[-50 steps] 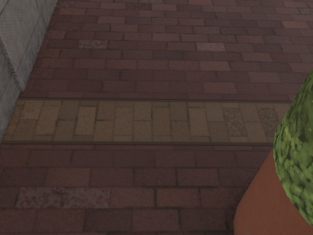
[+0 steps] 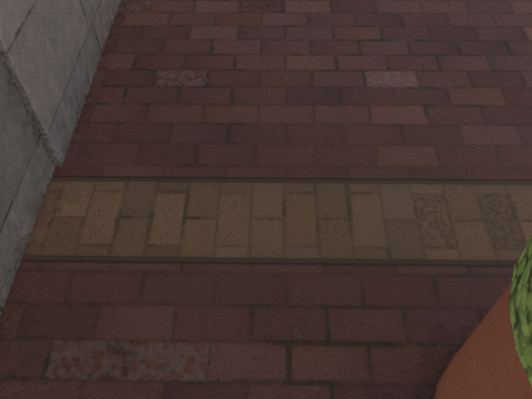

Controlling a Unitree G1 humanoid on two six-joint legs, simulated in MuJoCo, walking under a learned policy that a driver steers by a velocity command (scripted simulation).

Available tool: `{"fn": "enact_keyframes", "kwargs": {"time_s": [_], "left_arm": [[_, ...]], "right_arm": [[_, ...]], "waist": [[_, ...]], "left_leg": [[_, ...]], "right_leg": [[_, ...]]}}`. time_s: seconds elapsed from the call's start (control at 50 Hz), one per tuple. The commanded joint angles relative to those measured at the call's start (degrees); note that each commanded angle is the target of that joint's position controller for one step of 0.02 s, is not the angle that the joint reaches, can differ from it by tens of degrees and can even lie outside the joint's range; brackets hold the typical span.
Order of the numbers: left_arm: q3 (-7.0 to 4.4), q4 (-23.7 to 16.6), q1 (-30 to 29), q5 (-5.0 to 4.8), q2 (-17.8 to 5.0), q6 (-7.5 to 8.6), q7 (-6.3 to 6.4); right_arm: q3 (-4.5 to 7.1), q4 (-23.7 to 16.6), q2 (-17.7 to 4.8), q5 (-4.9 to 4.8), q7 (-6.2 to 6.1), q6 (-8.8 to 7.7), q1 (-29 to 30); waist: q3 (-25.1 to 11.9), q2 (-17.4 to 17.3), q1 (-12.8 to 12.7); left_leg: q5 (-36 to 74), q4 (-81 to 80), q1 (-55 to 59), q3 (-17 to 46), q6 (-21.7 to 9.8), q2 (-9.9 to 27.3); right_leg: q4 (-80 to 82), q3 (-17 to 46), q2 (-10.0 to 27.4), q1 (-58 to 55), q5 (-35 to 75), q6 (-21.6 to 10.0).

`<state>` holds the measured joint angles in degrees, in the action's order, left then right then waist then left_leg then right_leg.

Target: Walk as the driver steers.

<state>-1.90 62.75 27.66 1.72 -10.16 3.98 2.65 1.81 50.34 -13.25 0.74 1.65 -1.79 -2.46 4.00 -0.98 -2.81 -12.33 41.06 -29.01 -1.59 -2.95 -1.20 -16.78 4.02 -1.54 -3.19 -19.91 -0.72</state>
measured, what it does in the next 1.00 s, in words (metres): walks ahead: left foot, then right foot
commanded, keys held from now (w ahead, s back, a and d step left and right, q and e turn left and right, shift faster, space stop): no key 0.88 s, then w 0.12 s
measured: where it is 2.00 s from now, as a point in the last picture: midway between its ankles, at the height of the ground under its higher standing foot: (281, 338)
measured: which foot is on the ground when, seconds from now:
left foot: up 0.00-0.04, down 0.06-1.00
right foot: down 0.00-0.06, up 0.08-0.36, down 0.38-1.00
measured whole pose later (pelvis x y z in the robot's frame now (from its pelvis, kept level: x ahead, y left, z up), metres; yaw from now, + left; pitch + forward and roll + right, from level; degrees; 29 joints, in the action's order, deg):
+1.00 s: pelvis +0.12 +0.02 +0.00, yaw +0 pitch -1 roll +1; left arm 1.2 65.4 20.1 1.9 -7.8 -0.3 2.8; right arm 0.3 61.2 -9.3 0.4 -1.4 -0.7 -18.8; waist -0.3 0.8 0.6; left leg -14.4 24.7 -10.3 -1.7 -5.7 -5.5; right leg -28.9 0.6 0.1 7.7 -22.8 -3.0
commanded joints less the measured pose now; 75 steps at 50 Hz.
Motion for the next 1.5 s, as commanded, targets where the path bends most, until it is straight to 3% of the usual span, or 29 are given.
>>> {"fn": "enact_keyframes", "kwargs": {"time_s": [0.02, 0.04, 0.06, 0.08, 0.1, 0.12, 0.16, 0.24, 0.3, 0.34, 0.38, 0.4, 0.42, 0.5, 0.66, 0.88, 0.94, 0.98, 1.02, 1.06, 1.12, 1.14, 1.16, 1.18, 1.22, 1.3, 1.42, 1.48, 1.5], "left_arm": [[-0.58, -2.5, -2.9, -1.27, -7.0, 0.27, 0.39], [-0.40, -2.3, -2.1, -1.53, -7.0, 0.36, 0.12], [0.18, -3.2, -0.2, -1.55, -5.2, 0.35, -0.11], [1.11, -1.4, 8.8, -3.13, 0.0, -0.97, 0.49], [-0.05, 0.1, 9.6, -2.09, -3.7, -2.75, 0.92], [-0.08, -1.1, 4.1, -0.42, -3.6, -3.66, 0.67], [-0.11, -2.7, -1.4, 0.07, -2.9, -4.43, 0.15], [0.22, -1.5, -1.1, -0.59, -1.8, -5.98, 0.74], [0.62, -1.1, -2.9, -0.72, -1.0, -6.72, 0.99], [0.98, -0.3, -2.7, -0.14, -0.3, -6.56, 0.75], [1.08, -1.1, -3.8, 1.02, -2.3, -5.53, 0.74], [0.70, -1.3, -6.2, 0.49, -4.5, -5.11, 0.70], [0.98, -0.7, -7.0, -0.11, -3.1, -4.65, 0.52], [1.24, 0.3, -6.7, -0.92, -2.1, -3.28, 0.85], [1.74, 1.1, -6.2, -0.80, -1.7, -3.63, 0.73], [2.65, 2.7, -4.8, -0.89, -1.8, -3.97, 0.82], [2.40, 2.8, -3.8, -0.14, -1.9, -4.18, 0.59], [2.58, 1.4, -5.1, 0.67, -1.0, -4.11, 0.02], [2.98, -0.3, -6.3, 1.40, 0.4, -3.27, -0.51], [2.41, -0.9, -5.5, 0.83, -0.9, -2.07, -0.73], [1.86, 0.9, 3.4, 0.08, -1.4, -0.67, -0.90], [0.66, 2.3, 9.1, -0.19, -4.9, -0.28, -0.56], [-0.95, 4.1, 13.8, -0.39, -9.0, -0.41, -0.28], [-1.13, 4.3, 14.2, -0.17, -8.2, -0.49, -0.09], [-0.81, 2.6, 10.3, 0.59, -6.3, -0.11, -0.20], [-0.44, 1.4, 7.8, -1.01, -5.1, 1.55, -0.81], [-0.65, 1.1, 7.6, -0.93, -7.6, 1.34, -1.15], [-0.66, 0.9, 5.5, -1.51, -8.6, 1.56, -1.53], [-0.39, 0.7, 5.9, -1.68, -8.0, 1.57, -1.70]], "right_arm": [[1.07, 2.1, -3.2, 0.22, -0.96, 0.38, -12.5], [1.57, 3.5, -4.3, 0.63, -1.55, -0.18, -16.4], [2.05, 4.2, -7.7, 1.45, -2.13, -1.19, -22.1], [1.86, 4.1, -9.9, 0.94, -2.06, -1.23, -23.1], [1.55, 3.3, -8.6, -1.04, -1.97, -0.93, -18.9], [0.50, 1.6, -5.0, -1.00, -2.20, -0.82, -11.7], [-1.14, 1.1, -1.8, 0.47, -2.79, -0.72, -7.0], [-1.41, 3.5, -2.7, 0.87, -3.38, -1.20, -10.2], [-1.28, 4.1, -3.3, 0.42, -3.44, -0.53, -10.8], [-1.31, 3.9, -3.1, -0.56, -3.39, 0.37, -9.2], [-1.42, 4.6, -2.3, -0.71, -2.98, 0.65, -11.6], [-1.06, 4.7, -2.2, -1.35, -2.84, 0.98, -13.6], [-1.13, 5.6, -1.7, -0.99, -2.85, 1.15, -14.2], [-0.95, 7.0, -1.7, -0.13, -2.88, 0.67, -16.5], [-1.46, 8.7, -0.4, -0.51, -3.20, 0.20, -17.5], [-1.64, 10.2, -0.2, -0.49, -3.52, 0.04, -18.7], [-0.77, 10.4, -2.2, -0.51, -3.48, 0.66, -19.5], [0.27, 10.4, -4.0, -0.19, -3.17, 1.34, -21.3], [0.89, 10.8, -4.6, -0.06, -2.89, 1.32, -23.8], [1.49, 10.1, -5.6, 0.22, -2.79, 0.81, -23.1], [1.32, 6.5, -4.0, -0.62, -2.23, -0.19, -13.9], [0.48, 3.9, -0.9, -0.69, -1.73, -0.90, -9.2], [0.20, 2.6, 0.3, 0.57, -1.22, -1.86, -8.1], [0.74, 2.4, -2.3, 1.93, -0.95, -2.46, -6.9], [0.74, 3.4, -1.6, 1.35, 0.03, -3.25, -9.5], [0.19, 1.3, 0.4, 2.03, 1.09, -1.71, -6.5], [-1.04, -4.8, 0.9, 0.68, 0.85, -0.44, 3.9], [1.03, 0.2, -2.8, 0.75, 0.14, -1.14, -11.4], [2.20, 2.6, -4.9, 1.62, -0.11, -1.78, -19.3]], "waist": [[-3.5, 7.9, 6.9], [-5.0, 5.2, 8.4], [-9.5, -1.5, 9.4], [-18.0, -10.6, 5.7], [-16.7, -6.8, 4.7], [-8.4, -2.9, 3.2], [-3.3, -2.6, 1.7], [-4.9, -4.9, 0.9], [-5.0, -5.1, 1.6], [-3.2, -3.5, 0.4], [-0.2, 0.3, 1.3], [3.3, 4.7, 3.8], [3.7, 6.5, 3.9], [0.1, 4.3, 4.3], [-1.0, 1.0, 3.7], [-0.3, 2.0, 3.3], [0.2, 0.0, 3.6], [4.5, -2.5, 4.7], [6.9, -4.2, 5.2], [6.1, -3.6, 4.3], [5.2, 1.8, -1.6], [5.2, 10.1, -3.9], [5.8, 16.7, -4.5], [8.2, 10.6, -4.2], [6.0, 4.3, -0.8], [3.8, 4.6, 1.5], [4.8, 10.0, 0.0], [-4.0, 8.9, 7.5], [-8.2, 8.5, 10.4]], "left_leg": [[11.2, -10.1, 22.4, -2.1, -1.6, -3.4], [16.4, -14.7, 28.8, -1.3, -2.2, -2.3], [34.5, -15.0, 39.2, 10.6, -4.2, 10.3], [54.2, -15.0, 40.9, 25.1, -13.2, 24.8], [40.7, -19.0, 30.7, 28.7, -16.1, 24.5], [24.7, -22.2, 22.6, 25.8, -14.9, 21.2], [16.7, -26.9, 14.5, 18.3, -10.6, 15.6], [18.0, -26.4, 14.3, 11.7, -9.0, 11.2], [3.0, -28.0, 12.9, 13.4, -9.1, 11.1], [-9.9, -28.8, 7.7, 13.6, -6.9, 9.8], [-16.5, -29.2, 3.4, 14.2, -2.6, 8.4], [-12.2, -29.3, 6.3, 11.0, -1.6, 5.0], [-6.7, -27.7, 12.8, 9.7, -1.6, 4.6], [1.1, -25.1, 18.3, 9.1, -2.3, 5.2], [5.1, -24.7, 19.3, 7.9, -2.0, 4.6], [10.5, -23.6, 20.9, 8.2, -2.3, 5.0], [-11.4, -24.4, 19.4, 9.4, -4.4, 3.7], [-29.5, -27.4, 16.8, 15.5, -7.8, 7.0], [-35.8, -31.5, 16.3, 23.8, -11.5, 13.2], [-32.7, -32.5, 14.4, 25.5, -12.5, 14.2], [-26.1, -24.5, 2.7, 15.3, -8.9, 7.9], [-18.9, -12.4, -4.7, 6.9, -5.8, 1.2], [-14.9, 1.3, -13.5, -1.5, -3.9, -3.5], [-17.9, 10.1, -19.9, -0.1, -3.7, -1.4], [-13.1, 17.2, -20.0, 2.1, -3.1, 1.5], [-4.2, 18.0, -16.0, -2.1, -0.8, 1.9], [3.4, -2.5, 1.2, -7.4, -3.1, -0.8], [5.5, -9.9, 21.3, -7.9, -6.7, -4.7], [4.7, -10.8, 34.2, -5.1, -7.8, -1.7]], "right_leg": [[-10.0, 1.9, 8.4, 12.8, 51.8, -3.7], [-17.0, 1.2, 6.5, 15.2, 45.5, -2.7], [-29.0, -0.5, 3.5, 23.0, 22.4, -1.0], [-45.8, -2.7, -2.0, 23.4, -16.9, -0.2], [-51.0, -0.1, -0.6, 21.6, -15.9, -0.4], [-52.4, -0.2, 1.0, 24.1, -13.8, -0.4], [-44.2, -0.4, 3.1, 21.9, -9.0, -0.2], [-28.1, -2.9, 1.5, 15.4, -8.2, 0.6], [-19.7, -3.5, 1.3, 12.5, -2.7, 0.4], [-10.9, -4.2, 1.4, 6.9, 6.6, -0.3], [-3.5, 2.0, 6.3, 4.1, 9.7, -1.0], [-3.2, 4.2, 7.4, 12.0, 5.0, -2.2], [-2.0, 3.6, 7.0, 16.8, 3.1, -2.2], [-1.7, 2.3, 6.2, 13.9, 9.9, -1.3], [-2.1, 1.8, 7.1, 12.0, 13.0, -2.0], [-2.8, 1.0, 7.1, 12.5, 14.2, -1.7], [-6.6, -2.0, 3.4, 14.7, -2.5, -3.0], [-12.3, -3.7, 1.1, 21.8, -11.4, -4.6], [-16.9, -6.3, 0.9, 25.7, -8.9, -5.5], [-17.1, -6.8, 1.7, 22.7, -5.0, -5.9], [-4.6, -1.5, 4.1, 7.1, -5.1, -8.0], [2.7, 11.2, 11.0, 0.7, -12.5, -10.6], [8.6, 24.5, 20.6, -6.2, -12.4, -14.1], [8.1, 25.7, 23.6, -7.9, -3.8, -15.3], [7.4, 19.2, 21.1, -8.2, 7.1, -14.3], [7.3, 6.0, 15.1, -2.8, 25.8, -10.6], [5.5, -1.2, 13.5, 7.4, 39.6, -8.3], [-13.8, -5.4, 12.1, 7.0, 57.1, -6.4], [-24.9, -6.3, 10.2, 14.6, 47.0, -5.8]]}}
Velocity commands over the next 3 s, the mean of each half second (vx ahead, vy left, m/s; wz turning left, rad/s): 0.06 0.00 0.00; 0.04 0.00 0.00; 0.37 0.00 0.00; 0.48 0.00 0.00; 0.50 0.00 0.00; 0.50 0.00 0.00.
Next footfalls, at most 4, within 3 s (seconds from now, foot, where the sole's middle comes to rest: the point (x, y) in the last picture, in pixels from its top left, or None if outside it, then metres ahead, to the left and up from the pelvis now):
0.06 left None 0.16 0.09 -0.77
0.38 right None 0.11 -0.09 -0.77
1.50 left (245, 385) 0.48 0.11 -0.77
2.06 right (303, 267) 0.82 -0.03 -0.77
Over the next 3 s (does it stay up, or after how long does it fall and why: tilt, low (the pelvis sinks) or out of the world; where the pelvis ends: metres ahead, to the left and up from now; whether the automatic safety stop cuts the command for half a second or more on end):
stays up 1.14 0.11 0.01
